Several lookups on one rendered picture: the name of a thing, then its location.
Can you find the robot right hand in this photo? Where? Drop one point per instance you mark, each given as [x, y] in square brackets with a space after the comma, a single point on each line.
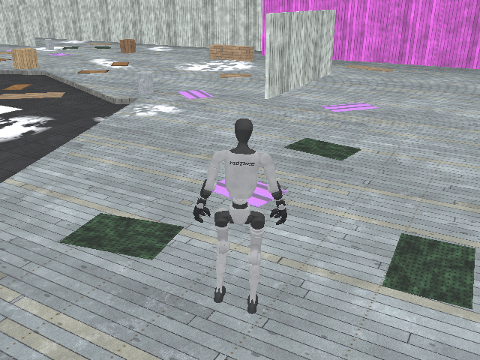
[282, 213]

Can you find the right robot upper arm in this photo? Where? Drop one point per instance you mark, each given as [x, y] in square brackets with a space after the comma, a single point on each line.
[265, 159]

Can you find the left robot forearm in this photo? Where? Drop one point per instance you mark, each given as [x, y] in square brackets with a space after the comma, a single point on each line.
[203, 197]

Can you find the right robot forearm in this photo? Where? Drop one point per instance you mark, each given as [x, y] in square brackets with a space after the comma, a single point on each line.
[278, 198]

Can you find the robot left hand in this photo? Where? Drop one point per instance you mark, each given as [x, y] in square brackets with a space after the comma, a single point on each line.
[200, 211]

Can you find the left robot foot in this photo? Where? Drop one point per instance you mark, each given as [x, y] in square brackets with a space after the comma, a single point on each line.
[218, 297]

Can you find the left robot shin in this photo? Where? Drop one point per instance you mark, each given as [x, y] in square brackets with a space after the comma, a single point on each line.
[220, 266]

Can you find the left robot upper arm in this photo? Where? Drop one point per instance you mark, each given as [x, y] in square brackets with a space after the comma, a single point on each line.
[217, 158]

